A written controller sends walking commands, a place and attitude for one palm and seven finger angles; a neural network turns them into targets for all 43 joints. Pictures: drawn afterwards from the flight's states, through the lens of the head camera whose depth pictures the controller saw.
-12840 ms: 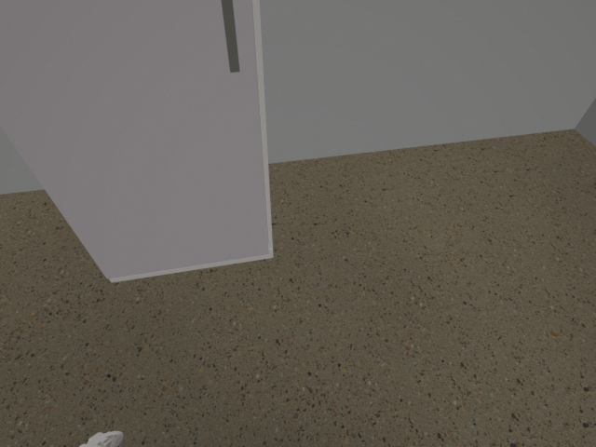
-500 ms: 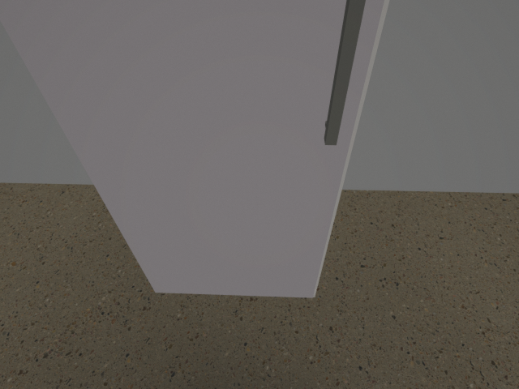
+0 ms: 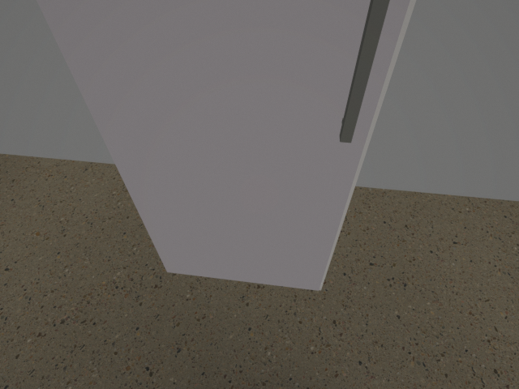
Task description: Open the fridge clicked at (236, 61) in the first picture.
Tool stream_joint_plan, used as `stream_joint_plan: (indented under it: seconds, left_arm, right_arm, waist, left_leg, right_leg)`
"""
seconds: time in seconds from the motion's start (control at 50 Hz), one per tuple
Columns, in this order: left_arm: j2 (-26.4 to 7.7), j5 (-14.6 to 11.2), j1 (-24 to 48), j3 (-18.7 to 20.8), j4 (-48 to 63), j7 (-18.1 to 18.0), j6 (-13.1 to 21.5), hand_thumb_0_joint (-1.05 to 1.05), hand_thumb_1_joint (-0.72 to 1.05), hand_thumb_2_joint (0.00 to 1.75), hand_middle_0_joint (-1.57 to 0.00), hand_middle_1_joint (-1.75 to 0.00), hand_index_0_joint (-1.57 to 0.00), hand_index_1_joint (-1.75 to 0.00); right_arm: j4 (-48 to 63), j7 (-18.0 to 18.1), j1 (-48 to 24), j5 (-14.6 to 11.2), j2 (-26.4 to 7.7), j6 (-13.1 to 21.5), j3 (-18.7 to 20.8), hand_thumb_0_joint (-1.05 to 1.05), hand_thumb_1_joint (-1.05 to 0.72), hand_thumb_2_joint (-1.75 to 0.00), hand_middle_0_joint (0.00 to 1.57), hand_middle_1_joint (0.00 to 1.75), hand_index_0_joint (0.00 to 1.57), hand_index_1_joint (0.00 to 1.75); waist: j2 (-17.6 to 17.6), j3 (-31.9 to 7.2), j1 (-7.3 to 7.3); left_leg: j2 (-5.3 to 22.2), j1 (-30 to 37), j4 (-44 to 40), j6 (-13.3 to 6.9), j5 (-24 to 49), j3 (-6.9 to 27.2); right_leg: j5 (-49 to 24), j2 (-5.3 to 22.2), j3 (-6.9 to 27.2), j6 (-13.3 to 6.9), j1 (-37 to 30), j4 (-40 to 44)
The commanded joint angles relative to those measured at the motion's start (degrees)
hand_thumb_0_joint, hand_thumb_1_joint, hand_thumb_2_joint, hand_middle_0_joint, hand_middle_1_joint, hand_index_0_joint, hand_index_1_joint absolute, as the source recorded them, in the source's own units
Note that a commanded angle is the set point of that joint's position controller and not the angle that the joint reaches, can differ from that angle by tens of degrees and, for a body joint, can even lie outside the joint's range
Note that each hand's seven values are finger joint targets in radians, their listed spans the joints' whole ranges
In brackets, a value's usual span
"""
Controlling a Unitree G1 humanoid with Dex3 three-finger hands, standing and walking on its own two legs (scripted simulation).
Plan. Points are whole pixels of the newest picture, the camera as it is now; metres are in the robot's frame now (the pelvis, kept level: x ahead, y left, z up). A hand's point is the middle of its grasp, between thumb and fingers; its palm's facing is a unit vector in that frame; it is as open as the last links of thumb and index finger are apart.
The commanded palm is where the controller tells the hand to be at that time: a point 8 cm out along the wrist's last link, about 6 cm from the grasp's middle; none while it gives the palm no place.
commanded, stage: look again from close up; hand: right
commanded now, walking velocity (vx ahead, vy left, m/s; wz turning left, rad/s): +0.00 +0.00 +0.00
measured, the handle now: (366, 43) +0.57 -0.11 +0.27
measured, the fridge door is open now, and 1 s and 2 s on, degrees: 0 0 0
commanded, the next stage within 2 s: raise the hand to about handle height in 1.40 s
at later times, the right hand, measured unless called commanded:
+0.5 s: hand out of the picture -0.07 -0.14 -0.17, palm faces +0.05 +0.98 -0.17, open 7.4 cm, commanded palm none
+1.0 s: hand out of the picture +0.04 -0.14 -0.17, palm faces +0.00 +0.98 -0.19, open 7.4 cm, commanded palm none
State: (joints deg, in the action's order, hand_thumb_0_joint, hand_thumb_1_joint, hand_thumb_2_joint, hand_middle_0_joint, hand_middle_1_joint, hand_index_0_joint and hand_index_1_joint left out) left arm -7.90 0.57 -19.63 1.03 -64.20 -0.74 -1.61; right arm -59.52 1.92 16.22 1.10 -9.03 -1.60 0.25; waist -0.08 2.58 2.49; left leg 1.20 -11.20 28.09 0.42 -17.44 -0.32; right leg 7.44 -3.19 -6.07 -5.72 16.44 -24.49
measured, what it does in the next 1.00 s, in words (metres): stands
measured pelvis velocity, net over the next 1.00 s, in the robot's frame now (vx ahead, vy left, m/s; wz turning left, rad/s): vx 0.04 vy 0.03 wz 0.00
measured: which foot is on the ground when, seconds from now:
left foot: down 0.00-1.00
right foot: down 0.00-1.00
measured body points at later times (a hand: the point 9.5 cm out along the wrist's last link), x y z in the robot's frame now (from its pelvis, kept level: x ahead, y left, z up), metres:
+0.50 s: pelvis +0.01 +0.01 +0.01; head +0.03 +0.01 +0.45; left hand +0.02 +0.23 -0.16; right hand -0.07 -0.19 -0.15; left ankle +0.00 +0.15 -0.74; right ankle +0.08 -0.04 -0.74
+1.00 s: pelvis +0.04 +0.03 +0.01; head +0.05 +0.03 +0.45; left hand +0.01 +0.24 -0.16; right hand +0.04 -0.19 -0.16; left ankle +0.00 +0.15 -0.74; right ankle +0.08 -0.04 -0.74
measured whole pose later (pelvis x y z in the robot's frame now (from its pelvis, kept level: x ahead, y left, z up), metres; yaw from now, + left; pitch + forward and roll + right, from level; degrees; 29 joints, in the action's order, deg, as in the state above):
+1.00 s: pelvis +0.04 +0.03 +0.01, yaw +0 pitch -1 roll +0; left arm -6.9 0.1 -16.8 0.0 -66.1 -1.3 0.4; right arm -61.9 2.6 17.0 0.8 -8.2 0.9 -0.5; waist -0.2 2.8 1.6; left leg 0.0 -6.4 22.9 -0.1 -15.6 -1.0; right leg 8.7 -2.3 -4.9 -4.0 13.0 -22.2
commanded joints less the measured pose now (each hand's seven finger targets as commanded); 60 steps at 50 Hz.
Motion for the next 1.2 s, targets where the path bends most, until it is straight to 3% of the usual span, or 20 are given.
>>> stream_joint_plan:
  seconds: [0.0, 0.08, 0.18, 0.24, 0.32, 0.38, 0.62, 0.84, 1.18]
  left_arm:
    - [-8.08, 0.04, 1.23, 1.95, 2.3, -0.64, 1.28, 0.0, 0.9, 0.9, -0.2, -0.3, -0.2, -0.3]
    - [-5.83, -0.18, -0.6, 1.78, 0.99, -0.65, 1.32, 0.0, 0.9, 0.9, -0.2, -0.3, -0.2, -0.3]
    - [-5.17, -0.4, -1.47, 1.61, 0.66, -0.58, 1.44, 0.0, 0.9, 0.9, -0.2, -0.3, -0.2, -0.3]
    - [-5.54, -0.45, -0.87, 1.73, 0.83, -0.7, 1.32, 0.0, 0.9, 0.9, -0.2, -0.3, -0.2, -0.3]
    - [-5.58, -0.44, 0.0, 1.76, 1.03, -0.74, 1.23, 0.0, 0.9, 0.9, -0.2, -0.3, -0.2, -0.3]
    - [-5.18, -0.48, 0.0, 1.45, 1.12, -0.63, 1.46, 0.0, 0.9, 0.9, -0.2, -0.3, -0.2, -0.3]
    - [-4.86, -0.4, -0.04, 0.52, 0.5, -0.48, 2.24, 0.0, 0.9, 0.9, -0.2, -0.3, -0.2, -0.3]
    - [-4.45, -0.32, -0.61, 0.04, -0.28, -0.55, 2.76, 0.0, 0.9, 0.9, -0.2, -0.3, -0.2, -0.3]
    - [-5.21, -0.32, 0.09, -0.23, -0.76, -0.9, 2.94, 0.0, 0.9, 0.9, -0.2, -0.3, -0.2, -0.3]
  right_arm:
    - [-1.21, 0.7, 12.2, 0.19, -3.67, 0.34, 1.28, 0.0, -0.9, -0.9, 0.2, 0.3, 0.2, 0.3]
    - [-1.79, 0.96, 11.88, 0.16, -2.7, 1.46, 0.91, 0.0, -0.9, -0.9, 0.2, 0.3, 0.2, 0.3]
    - [-2.38, 1.09, 11.64, 0.19, -2.47, 2.19, 0.63, 0.0, -0.9, -0.9, 0.2, 0.3, 0.2, 0.3]
    - [-3.29, 1.09, 13.56, 0.36, -2.11, 2.07, 0.54, 0.0, -0.9, -0.9, 0.2, 0.3, 0.2, 0.3]
    - [-4.14, 1.01, 15.16, 0.44, -1.68, 2.06, 0.46, 0.0, -0.9, -0.9, 0.2, 0.3, 0.2, 0.3]
    - [-3.98, 1.05, 14.24, 0.31, -1.84, 2.63, 0.19, 0.0, -0.9, -0.9, 0.2, 0.3, 0.2, 0.3]
    - [-3.12, 1.0, 11.0, -0.08, -2.78, 3.24, -0.09, 0.0, -0.9, -0.9, 0.2, 0.3, 0.2, 0.3]
    - [-1.62, 1.12, 7.88, -0.33, -3.7, 3.36, 0.03, 0.0, -0.9, -0.9, 0.2, 0.3, 0.2, 0.3]
    - [-1.74, 1.16, 6.36, -0.43, -4.0, 3.07, 0.17, 0.0, -0.9, -0.9, 0.2, 0.3, 0.2, 0.3]
  waist:
    - [5.04, 1.64, -4.37]
    - [0.59, 1.94, -2.88]
    - [0.24, 2.16, -1.44]
    - [1.84, 2.8, -1.78]
    - [1.08, 3.98, -1.93]
    - [-1.8, 3.19, -1.44]
    - [-0.73, 3.25, -1.46]
    - [-0.5, 1.67, -1.97]
    - [-0.56, 1.48, -1.9]
  left_leg:
    - [0.81, 1.09, -0.09, -1.45, -2.75, -1.54]
    - [2.72, -1.34, -6.89, -2.14, -0.43, 1.36]
    - [3.46, -5.21, -8.29, -1.81, -1.14, 2.25]
    - [2.84, -5.3, -7.71, -1.55, -1.48, 1.77]
    - [2.89, -5.87, -8.15, -1.53, -3.03, 1.95]
    - [3.86, -6.68, -9.85, -1.77, -2.13, 3.39]
    - [5.04, -5.68, -10.67, -1.96, -0.22, 4.47]
    - [5.31, -1.53, -9.96, -2.22, 6.24, 4.42]
    - [5.37, -0.16, -10.17, -1.78, 7.91, 4.0]
  right_leg:
    - [24.91, 12.46, 18.51, 5.55, 2.39, 20.52]
    - [16.0, 9.86, 14.0, 5.85, -2.95, 15.66]
    - [14.7, 9.81, 13.98, 5.0, -6.49, 13.86]
    - [17.47, 10.28, 14.84, 5.05, -5.66, 15.13]
    - [18.1, 9.6, 13.99, 5.35, -4.71, 15.24]
    - [13.02, 9.13, 12.91, 4.66, -6.83, 12.68]
    - [7.49, 8.7, 11.54, 4.11, -6.49, 9.45]
    - [-0.23, 8.96, 10.73, 3.86, -6.47, 6.66]
    - [-4.73, 9.39, 10.35, 3.72, -9.21, 6.34]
